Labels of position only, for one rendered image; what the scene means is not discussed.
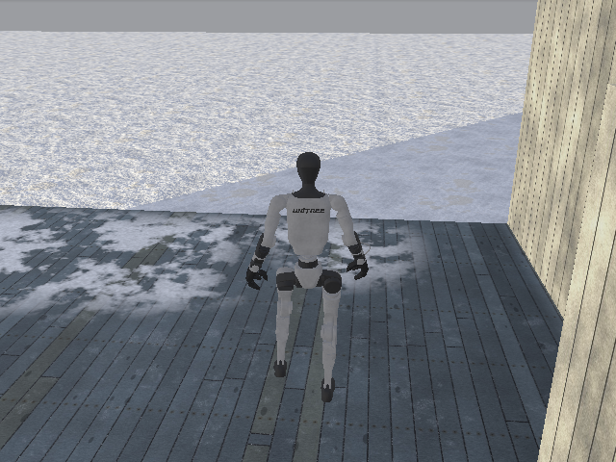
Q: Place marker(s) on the left robot forearm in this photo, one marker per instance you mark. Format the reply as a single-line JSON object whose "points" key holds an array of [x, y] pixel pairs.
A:
{"points": [[259, 256]]}

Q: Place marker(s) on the right robot forearm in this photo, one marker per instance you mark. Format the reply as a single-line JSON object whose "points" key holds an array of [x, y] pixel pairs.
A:
{"points": [[357, 251]]}

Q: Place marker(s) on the robot left hand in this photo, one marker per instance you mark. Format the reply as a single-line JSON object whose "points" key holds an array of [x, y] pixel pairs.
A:
{"points": [[250, 275]]}

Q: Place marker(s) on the right robot foot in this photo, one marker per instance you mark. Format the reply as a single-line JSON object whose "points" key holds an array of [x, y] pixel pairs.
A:
{"points": [[327, 394]]}

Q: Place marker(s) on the robot right shin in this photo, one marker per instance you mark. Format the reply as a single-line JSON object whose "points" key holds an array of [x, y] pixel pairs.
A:
{"points": [[328, 357]]}

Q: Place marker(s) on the robot right upper arm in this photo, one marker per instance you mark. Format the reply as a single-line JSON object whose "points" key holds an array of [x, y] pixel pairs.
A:
{"points": [[339, 204]]}

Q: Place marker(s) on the robot left upper arm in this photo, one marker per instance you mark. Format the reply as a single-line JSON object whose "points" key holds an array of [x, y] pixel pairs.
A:
{"points": [[278, 203]]}

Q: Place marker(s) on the robot right hand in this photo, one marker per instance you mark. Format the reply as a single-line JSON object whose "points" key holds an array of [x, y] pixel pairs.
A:
{"points": [[353, 266]]}

